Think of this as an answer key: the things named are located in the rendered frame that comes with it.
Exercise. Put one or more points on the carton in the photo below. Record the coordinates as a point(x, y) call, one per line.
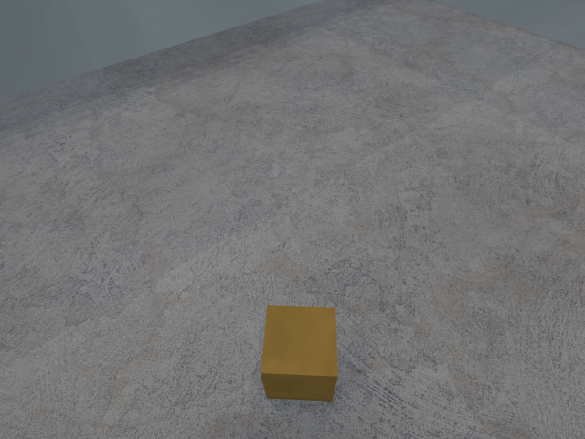
point(299, 356)

